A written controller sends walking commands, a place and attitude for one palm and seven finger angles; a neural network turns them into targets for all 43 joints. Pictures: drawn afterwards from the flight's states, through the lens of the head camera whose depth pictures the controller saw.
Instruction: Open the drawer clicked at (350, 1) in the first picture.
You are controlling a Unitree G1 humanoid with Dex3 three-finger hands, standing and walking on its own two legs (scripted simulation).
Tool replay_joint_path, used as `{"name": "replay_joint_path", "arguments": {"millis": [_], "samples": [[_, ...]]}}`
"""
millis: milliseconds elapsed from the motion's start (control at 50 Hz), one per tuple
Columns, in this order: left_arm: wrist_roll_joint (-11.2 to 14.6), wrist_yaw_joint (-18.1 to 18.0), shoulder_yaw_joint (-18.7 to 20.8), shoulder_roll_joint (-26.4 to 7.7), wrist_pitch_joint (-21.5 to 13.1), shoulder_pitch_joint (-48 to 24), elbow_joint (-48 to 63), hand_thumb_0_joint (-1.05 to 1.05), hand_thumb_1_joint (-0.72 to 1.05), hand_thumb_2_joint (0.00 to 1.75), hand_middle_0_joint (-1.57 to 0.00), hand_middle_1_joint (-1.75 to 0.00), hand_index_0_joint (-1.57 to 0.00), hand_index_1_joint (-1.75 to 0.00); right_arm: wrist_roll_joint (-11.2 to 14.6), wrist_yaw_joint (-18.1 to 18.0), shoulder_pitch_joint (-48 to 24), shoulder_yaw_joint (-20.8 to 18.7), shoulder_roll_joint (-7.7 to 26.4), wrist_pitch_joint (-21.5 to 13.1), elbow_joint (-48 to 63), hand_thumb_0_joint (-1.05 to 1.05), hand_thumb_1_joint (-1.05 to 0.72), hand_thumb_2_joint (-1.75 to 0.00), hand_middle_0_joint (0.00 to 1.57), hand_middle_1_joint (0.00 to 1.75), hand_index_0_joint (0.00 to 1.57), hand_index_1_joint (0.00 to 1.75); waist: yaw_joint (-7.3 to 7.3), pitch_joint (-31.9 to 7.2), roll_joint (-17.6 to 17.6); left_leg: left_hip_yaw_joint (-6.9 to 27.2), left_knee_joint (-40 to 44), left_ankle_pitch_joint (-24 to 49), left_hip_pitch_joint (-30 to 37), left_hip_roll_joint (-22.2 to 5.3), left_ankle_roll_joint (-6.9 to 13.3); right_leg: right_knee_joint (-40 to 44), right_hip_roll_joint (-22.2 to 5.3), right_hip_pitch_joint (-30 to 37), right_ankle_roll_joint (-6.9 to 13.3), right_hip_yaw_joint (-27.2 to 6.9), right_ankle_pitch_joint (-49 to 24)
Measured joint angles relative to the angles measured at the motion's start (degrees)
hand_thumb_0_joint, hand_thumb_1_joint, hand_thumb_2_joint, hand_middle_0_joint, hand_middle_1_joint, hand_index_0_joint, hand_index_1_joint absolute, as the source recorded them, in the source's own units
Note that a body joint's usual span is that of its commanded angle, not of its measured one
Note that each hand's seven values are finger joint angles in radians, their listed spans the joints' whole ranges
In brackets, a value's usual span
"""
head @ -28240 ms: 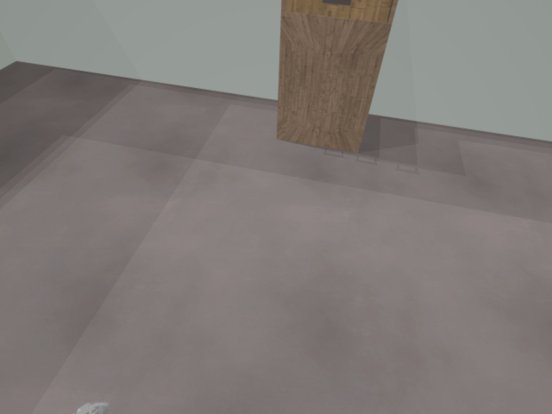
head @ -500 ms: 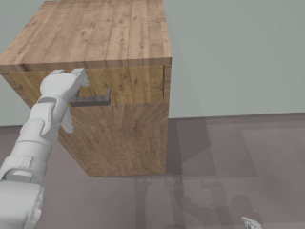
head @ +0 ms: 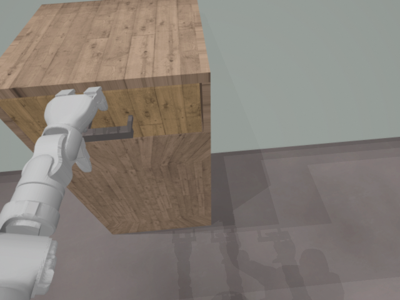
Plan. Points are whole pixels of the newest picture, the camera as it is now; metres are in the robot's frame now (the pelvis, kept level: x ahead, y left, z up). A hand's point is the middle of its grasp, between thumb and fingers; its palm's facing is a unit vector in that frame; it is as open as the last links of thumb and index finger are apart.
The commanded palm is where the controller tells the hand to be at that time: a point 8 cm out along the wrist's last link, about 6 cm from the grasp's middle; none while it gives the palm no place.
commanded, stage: re-aim the fingers above the handle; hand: left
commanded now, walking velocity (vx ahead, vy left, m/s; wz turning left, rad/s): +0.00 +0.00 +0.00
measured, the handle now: (108, 127) +0.49 +0.24 +0.05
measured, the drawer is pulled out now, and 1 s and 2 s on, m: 0.00 0.00 0.00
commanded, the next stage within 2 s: lower the fingers behind the handle in 1.50 s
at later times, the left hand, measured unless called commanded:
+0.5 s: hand (83, 129) +0.44 +0.26 +0.10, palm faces -0.01 +0.00 -1.00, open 13.8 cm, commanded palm +0.42 +0.25 +0.16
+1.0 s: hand (92, 130) +0.44 +0.24 +0.10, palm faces -0.02 -0.02 -1.00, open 13.8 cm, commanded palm +0.41 +0.25 +0.16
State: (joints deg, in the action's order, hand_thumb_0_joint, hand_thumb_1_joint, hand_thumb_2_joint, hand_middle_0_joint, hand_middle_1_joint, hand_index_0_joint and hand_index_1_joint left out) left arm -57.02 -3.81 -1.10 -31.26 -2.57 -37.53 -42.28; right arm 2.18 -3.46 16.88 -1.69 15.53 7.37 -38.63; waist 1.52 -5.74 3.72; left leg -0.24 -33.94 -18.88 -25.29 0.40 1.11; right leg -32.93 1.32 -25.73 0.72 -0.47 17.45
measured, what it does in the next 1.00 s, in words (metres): stands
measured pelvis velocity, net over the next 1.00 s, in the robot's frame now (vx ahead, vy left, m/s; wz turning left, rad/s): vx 0.00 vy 0.00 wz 0.01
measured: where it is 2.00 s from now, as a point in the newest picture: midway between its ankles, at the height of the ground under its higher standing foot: outside the picture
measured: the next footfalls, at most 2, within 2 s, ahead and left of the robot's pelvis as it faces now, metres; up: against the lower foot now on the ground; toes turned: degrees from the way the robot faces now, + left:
none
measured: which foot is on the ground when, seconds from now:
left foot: down 0.00-1.00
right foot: down 0.00-1.00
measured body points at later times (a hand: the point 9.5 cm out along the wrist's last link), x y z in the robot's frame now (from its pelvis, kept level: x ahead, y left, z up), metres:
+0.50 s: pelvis +0.00 +0.01 +0.00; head +0.05 -0.01 +0.45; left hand +0.43 +0.26 +0.15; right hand +0.10 -0.26 -0.13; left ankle -0.03 +0.11 -0.73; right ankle -0.02 -0.11 -0.73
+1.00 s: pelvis +0.00 +0.00 +0.00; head +0.04 -0.02 +0.45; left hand +0.43 +0.24 +0.16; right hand +0.11 -0.26 -0.13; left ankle -0.03 +0.11 -0.73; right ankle -0.02 -0.11 -0.73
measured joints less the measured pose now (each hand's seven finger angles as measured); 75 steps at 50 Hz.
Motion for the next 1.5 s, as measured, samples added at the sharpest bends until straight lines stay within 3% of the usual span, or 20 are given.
{"name": "replay_joint_path", "arguments": {"millis": [180, 380, 460, 600, 760, 880, 1040, 1280, 1500], "samples": [[-0.29, -0.81, -1.06, -1.22, 0.48, -1.98, -2.52, 0.00, -0.49, 0.30, -0.32, -1.20, -0.32, -1.20, 0.19, -0.18, -0.39, -0.53, 0.47, -1.16, -0.53, 0.01, -0.91, -0.90, 0.21, 0.30, 0.20, 0.30, -0.30, 0.19, -0.43, 0.63, -0.45, 0.18, -0.81, 0.13, -0.03, -0.10, -0.14, -0.41, 0.02, 0.64, -0.12], [-0.38, -1.00, -1.57, 0.47, -0.58, -2.73, -1.42, 0.00, -0.49, 0.30, -0.32, -1.20, -0.32, -1.20, -0.13, 0.23, -1.24, -0.44, 0.26, -1.21, 0.19, 0.01, -0.91, -0.90, 0.20, 0.30, 0.20, 0.30, -0.25, -0.29, -0.65, 0.44, -0.99, -0.13, -1.31, 0.33, 0.23, -0.47, -0.32, -0.87, -0.24, 0.45, 0.06], [-0.88, -1.66, -1.24, 0.43, 0.93, -2.83, -2.55, 0.00, -0.49, 0.30, -0.32, -1.20, -0.32, -1.20, -0.10, 0.44, -1.59, -0.01, -0.14, -1.05, 0.56, 0.01, -0.91, -0.90, 0.21, 0.30, 0.20, 0.30, -0.12, -0.28, -0.57, 0.05, -0.95, -0.19, -1.32, 0.31, 0.34, -0.55, -0.30, -1.06, -0.35, 0.06, 0.05], [0.04, -1.20, -4.62, 2.66, 2.93, -2.62, 0.11, 0.00, -0.49, 0.30, -0.32, -1.20, -0.32, -1.20, -0.11, 0.82, -0.79, -0.13, -0.65, -1.31, 0.27, 0.01, -0.91, -0.90, 0.21, 0.30, 0.20, 0.30, -0.60, -0.22, -0.30, 0.59, -0.88, -0.22, -1.08, 0.65, 0.51, -0.16, -0.65, -0.43, -0.52, 0.59, 0.17], [-0.79, -2.52, -3.19, 3.43, 4.43, -2.36, 0.23, 0.00, -0.49, 0.30, -0.32, -1.20, -0.32, -1.20, -0.29, 1.07, -1.52, 0.30, -0.89, -0.92, 0.14, 0.01, -0.91, -0.90, 0.21, 0.30, 0.20, 0.30, -0.19, -0.50, -0.06, -0.15, -0.24, -0.24, -0.33, 0.51, 0.51, 0.01, -0.51, -0.18, -0.52, -0.16, 0.14], [-0.08, -0.76, -4.03, 3.04, 6.53, -1.36, 0.90, 0.00, -0.49, 0.30, -0.32, -1.20, -0.32, -1.20, 0.07, 0.99, -1.35, 0.33, -0.49, -0.67, 0.55, 0.01, -0.91, -0.90, 0.21, 0.30, 0.20, 0.30, -0.52, -0.35, 0.26, -0.04, 0.55, 0.01, 0.66, 0.50, 0.42, 0.58, -0.49, 0.75, -0.43, -0.07, 0.06], [-0.02, 0.02, -4.19, 2.85, 3.52, -1.13, 1.34, 0.00, -0.49, 0.30, -0.32, -1.20, -0.32, -1.20, 0.02, 0.25, -1.94, 0.09, -0.13, -1.06, 0.31, 0.01, -0.91, -0.90, 0.21, 0.30, 0.20, 0.30, -0.74, -0.08, -0.36, 0.56, 0.32, -0.06, 0.84, 0.40, 0.07, 0.27, -0.39, 1.06, -0.06, 0.54, 0.34], [-0.69, -1.06, -4.02, 2.62, 3.87, -4.63, -3.52, 0.00, -0.49, 0.30, -0.32, -1.20, -0.32, -1.20, 0.00, 0.18, -2.27, 0.34, -0.10, -1.24, -0.01, 0.01, -0.91, -0.90, 0.20, 0.30, 0.20, 0.30, -0.19, -0.05, -0.40, 0.76, -0.05, -0.04, -0.15, 0.21, -0.29, -0.42, -0.20, -0.06, 0.27, 0.75, 0.52], [-0.62, -0.84, -1.99, 1.22, 1.50, -3.20, -2.68, 0.00, -0.49, 0.30, -0.32, -1.20, -0.33, -1.21, -0.03, 0.21, -0.07, -0.21, -0.08, -1.01, -0.15, 0.01, -0.91, -0.90, 0.21, 0.30, 0.20, 0.30, 0.10, -0.29, -0.21, 0.38, -0.22, -0.40, -0.72, -0.16, -0.33, -0.33, 0.17, -0.67, 0.32, 0.36, 0.56]]}}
